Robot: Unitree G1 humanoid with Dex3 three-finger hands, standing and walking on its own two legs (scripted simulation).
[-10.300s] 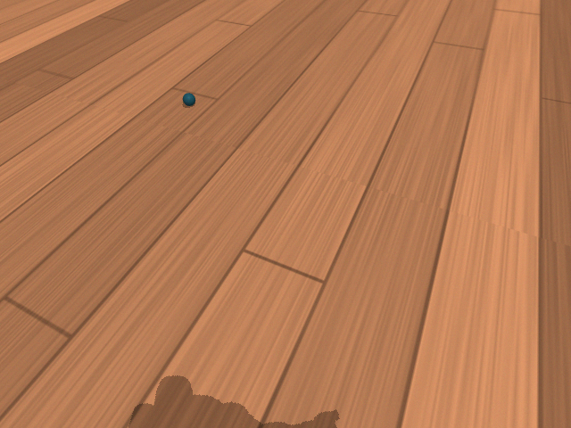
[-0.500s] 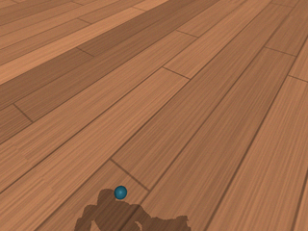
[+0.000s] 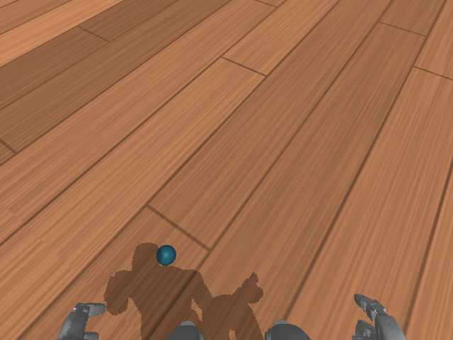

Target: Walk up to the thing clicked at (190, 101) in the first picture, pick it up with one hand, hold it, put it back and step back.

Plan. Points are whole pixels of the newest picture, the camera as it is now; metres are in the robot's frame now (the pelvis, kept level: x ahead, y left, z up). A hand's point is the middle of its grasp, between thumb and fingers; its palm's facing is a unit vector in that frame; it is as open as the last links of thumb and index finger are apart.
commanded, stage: rise first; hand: left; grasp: from above
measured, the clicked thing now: (166, 255) +0.46 +0.26 -0.69
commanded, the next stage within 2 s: none
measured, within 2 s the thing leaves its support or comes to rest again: neither
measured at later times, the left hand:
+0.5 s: hand out of the picture +0.13 +0.26 -0.19, palm faces -0.14 -0.87 -0.47, open 14.1 cm
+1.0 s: hand (124, 301) +0.24 +0.30 -0.37, palm faces -0.42 -0.47 -0.78, open 14.1 cm
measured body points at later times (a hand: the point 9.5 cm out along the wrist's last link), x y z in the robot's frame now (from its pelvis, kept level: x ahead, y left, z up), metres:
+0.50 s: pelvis -0.01 +0.00 -0.06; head +0.10 +0.02 +0.38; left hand +0.14 +0.30 -0.16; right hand +0.17 -0.24 -0.14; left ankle +0.01 +0.12 -0.70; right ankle +0.00 -0.14 -0.70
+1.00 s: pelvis -0.06 -0.01 -0.23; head +0.13 +0.01 +0.17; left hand +0.26 +0.32 -0.32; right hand +0.12 -0.28 -0.35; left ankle +0.00 +0.12 -0.70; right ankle +0.00 -0.14 -0.70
